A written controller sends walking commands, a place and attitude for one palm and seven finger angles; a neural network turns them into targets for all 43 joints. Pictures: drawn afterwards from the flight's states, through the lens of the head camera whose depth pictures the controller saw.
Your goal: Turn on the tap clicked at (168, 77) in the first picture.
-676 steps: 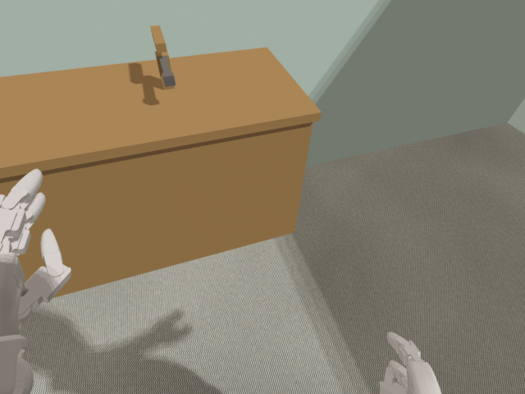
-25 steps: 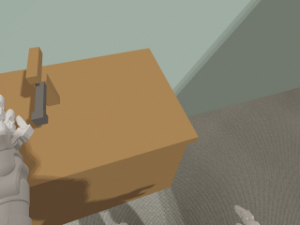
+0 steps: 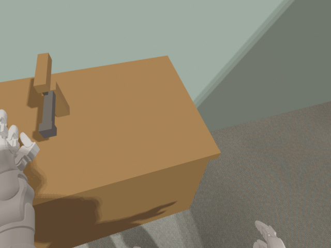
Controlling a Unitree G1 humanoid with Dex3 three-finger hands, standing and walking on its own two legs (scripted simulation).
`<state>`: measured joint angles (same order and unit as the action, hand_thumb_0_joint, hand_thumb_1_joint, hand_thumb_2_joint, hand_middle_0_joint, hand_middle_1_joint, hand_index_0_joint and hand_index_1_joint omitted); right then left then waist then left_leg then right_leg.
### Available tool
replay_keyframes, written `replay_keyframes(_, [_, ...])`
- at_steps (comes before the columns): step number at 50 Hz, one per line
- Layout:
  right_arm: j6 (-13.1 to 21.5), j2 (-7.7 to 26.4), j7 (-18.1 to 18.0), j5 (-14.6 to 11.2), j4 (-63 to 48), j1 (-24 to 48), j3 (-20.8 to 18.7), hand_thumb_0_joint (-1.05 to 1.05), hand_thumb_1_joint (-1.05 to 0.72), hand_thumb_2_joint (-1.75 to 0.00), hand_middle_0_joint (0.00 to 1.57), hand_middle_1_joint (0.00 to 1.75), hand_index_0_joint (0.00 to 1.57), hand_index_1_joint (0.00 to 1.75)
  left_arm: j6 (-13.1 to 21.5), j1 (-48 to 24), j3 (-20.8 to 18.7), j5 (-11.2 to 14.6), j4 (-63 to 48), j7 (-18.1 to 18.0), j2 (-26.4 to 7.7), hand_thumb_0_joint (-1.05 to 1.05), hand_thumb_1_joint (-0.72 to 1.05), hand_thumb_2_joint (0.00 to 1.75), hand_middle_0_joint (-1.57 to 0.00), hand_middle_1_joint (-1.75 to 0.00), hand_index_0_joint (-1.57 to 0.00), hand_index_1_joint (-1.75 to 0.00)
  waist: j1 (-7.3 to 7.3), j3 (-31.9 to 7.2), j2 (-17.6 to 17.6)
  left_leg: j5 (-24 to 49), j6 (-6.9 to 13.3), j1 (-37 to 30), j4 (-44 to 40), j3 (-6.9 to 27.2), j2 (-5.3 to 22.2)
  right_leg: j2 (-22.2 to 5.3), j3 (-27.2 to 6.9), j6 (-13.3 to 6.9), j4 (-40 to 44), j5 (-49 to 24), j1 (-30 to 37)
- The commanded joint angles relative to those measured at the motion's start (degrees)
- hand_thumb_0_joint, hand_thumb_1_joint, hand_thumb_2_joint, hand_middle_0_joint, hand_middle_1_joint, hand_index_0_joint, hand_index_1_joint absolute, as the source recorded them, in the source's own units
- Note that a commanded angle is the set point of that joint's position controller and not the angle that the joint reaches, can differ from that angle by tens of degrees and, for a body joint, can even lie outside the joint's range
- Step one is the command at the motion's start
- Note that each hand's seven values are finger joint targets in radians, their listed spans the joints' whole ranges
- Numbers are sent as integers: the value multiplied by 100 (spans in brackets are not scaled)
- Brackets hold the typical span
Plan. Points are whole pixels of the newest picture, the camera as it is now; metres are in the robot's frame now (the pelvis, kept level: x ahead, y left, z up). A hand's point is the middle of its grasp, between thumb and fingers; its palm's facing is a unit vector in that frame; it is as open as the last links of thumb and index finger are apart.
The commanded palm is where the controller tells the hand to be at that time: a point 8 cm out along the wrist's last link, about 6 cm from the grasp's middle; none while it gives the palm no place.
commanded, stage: push the lever round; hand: left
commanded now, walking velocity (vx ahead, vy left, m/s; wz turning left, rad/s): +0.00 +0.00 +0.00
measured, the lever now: (48, 129) +0.35 +0.31 +0.08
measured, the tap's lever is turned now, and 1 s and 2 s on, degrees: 0 11 38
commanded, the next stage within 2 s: none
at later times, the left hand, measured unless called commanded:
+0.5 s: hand (45, 142) +0.33 +0.31 +0.07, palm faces +0.56 -0.82 -0.08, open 7.8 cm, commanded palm +0.28 +0.33 +0.07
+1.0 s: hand (63, 140) +0.33 +0.27 +0.07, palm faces +0.63 -0.78 -0.06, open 7.7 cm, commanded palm +0.29 +0.29 +0.07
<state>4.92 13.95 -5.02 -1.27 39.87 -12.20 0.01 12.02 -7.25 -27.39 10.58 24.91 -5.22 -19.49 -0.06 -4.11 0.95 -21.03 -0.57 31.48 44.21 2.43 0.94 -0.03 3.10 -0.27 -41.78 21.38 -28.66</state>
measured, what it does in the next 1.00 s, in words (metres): stands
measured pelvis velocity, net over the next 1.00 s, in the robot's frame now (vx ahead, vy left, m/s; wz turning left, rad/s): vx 0.00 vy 0.00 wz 0.01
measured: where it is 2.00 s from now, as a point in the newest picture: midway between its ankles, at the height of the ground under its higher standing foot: outside the picture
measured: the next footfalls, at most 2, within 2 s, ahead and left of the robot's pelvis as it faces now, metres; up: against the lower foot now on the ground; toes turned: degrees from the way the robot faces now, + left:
none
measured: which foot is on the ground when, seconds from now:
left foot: down 0.00-1.00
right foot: down 0.00-1.00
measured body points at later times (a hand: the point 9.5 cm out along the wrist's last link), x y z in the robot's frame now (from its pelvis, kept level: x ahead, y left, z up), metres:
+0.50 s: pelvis +0.00 +0.00 +0.00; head +0.04 +0.00 +0.45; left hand +0.29 +0.35 +0.08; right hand +0.13 -0.26 -0.11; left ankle +0.01 +0.12 -0.71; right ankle -0.01 -0.12 -0.71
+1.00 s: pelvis +0.00 +0.00 +0.00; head +0.03 +0.00 +0.45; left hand +0.29 +0.30 +0.08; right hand +0.15 -0.25 -0.11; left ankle +0.01 +0.12 -0.71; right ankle -0.01 -0.12 -0.71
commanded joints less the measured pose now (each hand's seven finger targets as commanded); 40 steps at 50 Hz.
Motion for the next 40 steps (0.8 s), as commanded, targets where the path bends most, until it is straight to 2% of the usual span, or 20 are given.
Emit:
replay_keyframes(1, [207, 867, -47, 10, -644, 84, -294, 0, -90, -90, 20, 30, 20, 30, 484, -1363, -347, -40, -1295, -63, -1573, 0, 90, 90, -15, -15, -15, -15, 38, -1412, 371, 1532, 175, -789, -550, -27, -110, 102, -73, -80, 479, -1530, 592])
replay_keyframes(3, [214, 864, -42, -1, -658, 103, -296, 0, -90, -90, 20, 30, 20, 30, 518, -1463, -153, -46, -1353, -23, -1422, 0, 90, 90, -15, -15, -15, -15, 76, -1404, 475, 1458, 170, -810, -544, -38, -116, 100, -80, -85, 482, -1459, 531])
replay_keyframes(4, [214, 858, -55, 4, -623, 113, -296, 0, -90, -90, 20, 30, 20, 30, 537, -1521, -239, -76, -1395, -65, -1496, 0, 90, 90, -15, -15, -15, -15, 74, -1399, 537, 1466, 172, -857, -537, -16, -104, 103, -70, -93, 480, -1437, 506])
replay_keyframes(7, [205, 881, -56, 1, -637, 95, -301, 0, -90, -90, 20, 30, 20, 30, 478, -1375, -245, -22, -1199, -35, -1482, 0, 90, 90, -15, -15, -15, -15, 52, -1397, 314, 1391, 180, -753, -547, -35, -121, 97, -83, -81, 511, -1451, 581])
replay_keyframes(9, [177, 886, -72, -11, -625, 125, -282, 0, -90, -90, 20, 30, 20, 30, 449, -1412, -356, -48, -1162, -62, -1629, 0, 90, 90, -15, -15, -15, -15, 32, -1299, 411, 1270, 191, -680, -561, -28, -124, 91, -97, -85, 536, -1340, 553])
replay_keyframes(10, [176, 875, -74, -10, -646, 125, -270, 0, -90, -90, 20, 30, 20, 30, 441, -1586, -211, -48, -1200, -70, -1501, 0, 90, 90, -15, -15, -15, -15, 100, -1312, 351, 1234, 200, -677, -558, -37, -136, 82, -101, -70, 533, -1336, 534])
replay_keyframes(13, [182, 870, -60, 2, -654, 120, -288, 0, -90, -90, 20, 30, 20, 30, 487, -1587, -194, -46, -1247, -102, -1475, 0, 90, 90, -15, -15, -15, -15, 73, -1451, 376, 1329, 193, -748, -537, -41, -131, 96, -102, -80, 513, -1409, 578])
replay_keyframes(14, [168, 874, -64, 9, -617, 105, -292, 0, -90, -90, 20, 30, 20, 30, 513, -1558, -333, -89, -1232, -155, -1611, 0, 90, 90, -15, -15, -15, -15, 34, -1442, 435, 1348, 192, -739, -532, -23, -125, 97, -104, -89, 507, -1406, 597])
replay_keyframes(17, [161, 868, -33, 20, -641, 92, -294, 0, -90, -90, 20, 30, 20, 30, 536, -1542, -155, -93, -1173, -177, -1427, 0, 90, 90, -15, -15, -15, -15, 74, -1456, 372, 1369, 193, -724, -521, -54, -131, 98, -107, -77, 497, -1474, 607])
replay_keyframes(19, [135, 876, -38, 10, -595, 77, -302, 0, -90, -90, 20, 30, 20, 30, 524, -1454, -352, -104, -1079, -197, -1612, 0, 90, 90, -15, -15, -15, -15, 33, -1426, 386, 1335, 196, -651, -515, -55, -120, 102, -117, -82, 505, -1452, 638])
replay_keyframes(21, [143, 855, -12, 15, -653, 89, -311, 0, -90, -90, 20, 30, 20, 30, 544, -1518, -94, -92, -1303, -192, -1345, 0, 90, 90, -15, -15, -15, -15, 53, -1586, 457, 1443, 182, -783, -524, -63, -118, 98, -109, -80, 476, -1537, 651])
replay_keyframes(23, [147, 863, 7, 23, -652, 69, -329, 0, -90, -90, 20, 30, 20, 30, 550, -1353, -175, -81, -1348, -242, -1395, 0, 90, 90, -15, -15, -15, -15, 17, -1614, 374, 1584, 174, -799, -523, -59, -111, 107, -96, -85, 464, -1658, 727])
replay_keyframes(24, [133, 854, 10, 26, -643, 78, -326, 0, -90, -90, 20, 30, 20, 30, 548, -1193, -255, -120, -1348, -288, -1448, 0, 90, 90, -15, -15, -15, -15, -36, -1547, 505, 1655, 166, -801, -522, -43, -101, 106, -99, -99, 459, -1677, 733])
replay_keyframes(25, [141, 840, 35, 30, -672, 74, -310, 0, -90, -90, 20, 30, 20, 30, 556, -1311, -14, -124, -1469, -315, -1209, 0, 90, 90, -15, -15, -15, -15, 38, -1551, 435, 1669, 163, -848, -535, -32, -100, 104, -71, -87, 436, -1684, 687])
replay_keyframes(27, [147, 851, 51, 32, -658, 66, -340, 0, -90, -90, 20, 30, 20, 30, 546, -1134, -55, -100, -1410, -353, -1181, 0, 90, 90, -15, -15, -15, -15, 28, -1518, 234, 1683, 165, -804, -528, -47, -92, 117, -68, -81, 453, -1745, 720])
replay_keyframes(30, [133, 841, 41, 28, -640, 90, -331, 0, -90, -90, 20, 30, 20, 30, 553, -1298, -15, -151, -1467, -423, -1165, 0, 90, 90, -15, -15, -15, -15, 56, -1410, 266, 1556, 160, -761, -549, -45, -92, 103, -74, -78, 456, -1630, 660])
replay_keyframes(32, [157, 817, 42, 32, -658, 157, -326, 0, -90, -90, 20, 30, 20, 30, 561, -1433, 263, -164, -1607, -496, -869, 0, 90, 90, -15, -15, -15, -15, 112, -1388, 339, 1468, 150, -824, -553, -41, -98, 100, -71, -78, 482, -1514, 568])
replay_keyframes(34, [168, 818, 39, 43, -614, 169, -322, 0, -90, -90, 20, 30, 20, 30, 566, -1487, 175, -226, -1604, -657, -934, 0, 90, 90, -15, -15, -15, -15, 90, -1345, 291, 1366, 147, -798, -565, 3, -93, 105, -57, -89, 494, -1380, 546])
replay_keyframes(37, [178, 805, 54, 60, -628, 198, -315, 0, -90, -90, 20, 30, 20, 30, 541, -1555, 381, -319, -1584, -834, -751, 0, 90, 90, -15, -15, -15, -15, 106, -1392, 240, 1301, 135, -794, -563, 11, -98, 98, -59, -95, 482, -1316, 526])
replay_keyframes(40, [186, 774, 73, 96, -639, 235, -303, 0, -90, -90, 20, 30, 20, 30, 539, -1707, 687, -451, -1773, -1036, -445, 0, 90, 90, -15, -15, -15, -15, 133, -1495, 425, 1380, 117, -937, -538, 31, -106, 80, -51, -104, 448, -1334, 475])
